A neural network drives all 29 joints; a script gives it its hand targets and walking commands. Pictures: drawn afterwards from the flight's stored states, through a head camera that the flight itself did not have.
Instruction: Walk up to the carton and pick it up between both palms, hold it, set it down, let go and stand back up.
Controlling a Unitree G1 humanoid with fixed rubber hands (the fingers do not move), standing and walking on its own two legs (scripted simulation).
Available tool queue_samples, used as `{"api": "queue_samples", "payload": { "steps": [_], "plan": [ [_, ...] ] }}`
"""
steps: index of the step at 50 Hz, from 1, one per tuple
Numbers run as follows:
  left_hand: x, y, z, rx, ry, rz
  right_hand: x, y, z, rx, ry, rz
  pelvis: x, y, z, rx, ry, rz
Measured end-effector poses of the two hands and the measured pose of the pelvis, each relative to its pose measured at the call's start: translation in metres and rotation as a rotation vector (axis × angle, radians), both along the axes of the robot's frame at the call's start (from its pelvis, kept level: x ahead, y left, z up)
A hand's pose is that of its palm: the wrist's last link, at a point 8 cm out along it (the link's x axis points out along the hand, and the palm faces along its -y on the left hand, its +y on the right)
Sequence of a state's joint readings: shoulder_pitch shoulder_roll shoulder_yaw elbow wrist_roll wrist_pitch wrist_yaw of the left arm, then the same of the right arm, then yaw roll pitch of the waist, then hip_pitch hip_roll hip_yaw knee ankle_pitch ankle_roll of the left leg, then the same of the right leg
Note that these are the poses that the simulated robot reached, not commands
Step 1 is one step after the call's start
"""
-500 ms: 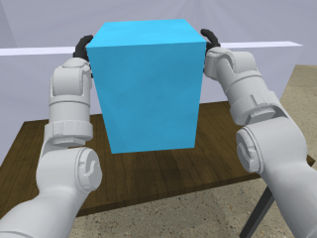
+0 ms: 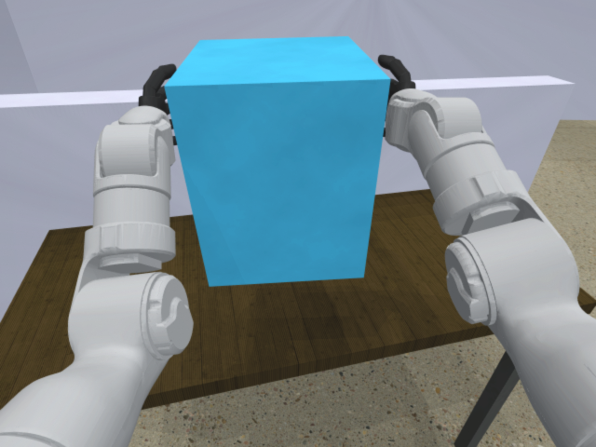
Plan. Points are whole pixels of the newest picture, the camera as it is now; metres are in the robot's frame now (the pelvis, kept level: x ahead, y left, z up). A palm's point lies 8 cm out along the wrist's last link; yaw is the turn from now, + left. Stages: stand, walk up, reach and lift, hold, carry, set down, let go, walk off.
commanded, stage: hold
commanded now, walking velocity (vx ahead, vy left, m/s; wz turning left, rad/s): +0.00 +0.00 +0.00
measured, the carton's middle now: (280, 157) +0.38 +0.00 +0.27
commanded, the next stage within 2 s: none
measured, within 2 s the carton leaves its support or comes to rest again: neither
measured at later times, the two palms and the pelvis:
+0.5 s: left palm (158, 119) +0.38 +0.14 +0.33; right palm (404, 112) +0.36 -0.15 +0.34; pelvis +0.00 +0.00 +0.00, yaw +0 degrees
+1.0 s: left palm (153, 113) +0.38 +0.15 +0.33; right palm (399, 109) +0.37 -0.14 +0.34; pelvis +0.00 +0.00 +0.00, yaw +1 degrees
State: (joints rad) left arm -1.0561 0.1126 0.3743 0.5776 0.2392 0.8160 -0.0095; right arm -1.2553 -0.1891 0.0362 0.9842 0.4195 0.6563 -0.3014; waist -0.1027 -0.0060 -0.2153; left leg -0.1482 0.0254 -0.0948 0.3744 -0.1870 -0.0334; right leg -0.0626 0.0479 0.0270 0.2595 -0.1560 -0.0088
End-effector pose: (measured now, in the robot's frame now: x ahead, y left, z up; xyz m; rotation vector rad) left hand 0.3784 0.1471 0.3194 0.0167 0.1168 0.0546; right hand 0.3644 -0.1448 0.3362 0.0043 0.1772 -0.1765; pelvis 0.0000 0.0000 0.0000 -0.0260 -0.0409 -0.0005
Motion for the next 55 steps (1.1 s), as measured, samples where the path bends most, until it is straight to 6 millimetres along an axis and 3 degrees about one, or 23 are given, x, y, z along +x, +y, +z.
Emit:
{"api": "queue_samples", "payload": {
  "steps": [18,34,55],
  "plan": [
    [0.0,0.001,-0.002,0.004,-0.002,-0.005,-0.001,0.001,0.0,0.002,-0.002,-0.005,0.001,0.003,0.0,-0.001,-0.001,-0.004],
    [-0.003,-0.015,0.015,0.033,-0.002,-0.009,-0.006,-0.015,-0.001,0.002,0.006,-0.002,0.004,0.0,0.0,0.003,-0.004,-0.005],
    [0.007,-0.001,0.013,0.017,-0.011,-0.019,0.002,-0.001,0.005,-0.023,0.002,-0.009,0.005,-0.001,0.0,-0.001,0.015,0.016]
  ]
}}
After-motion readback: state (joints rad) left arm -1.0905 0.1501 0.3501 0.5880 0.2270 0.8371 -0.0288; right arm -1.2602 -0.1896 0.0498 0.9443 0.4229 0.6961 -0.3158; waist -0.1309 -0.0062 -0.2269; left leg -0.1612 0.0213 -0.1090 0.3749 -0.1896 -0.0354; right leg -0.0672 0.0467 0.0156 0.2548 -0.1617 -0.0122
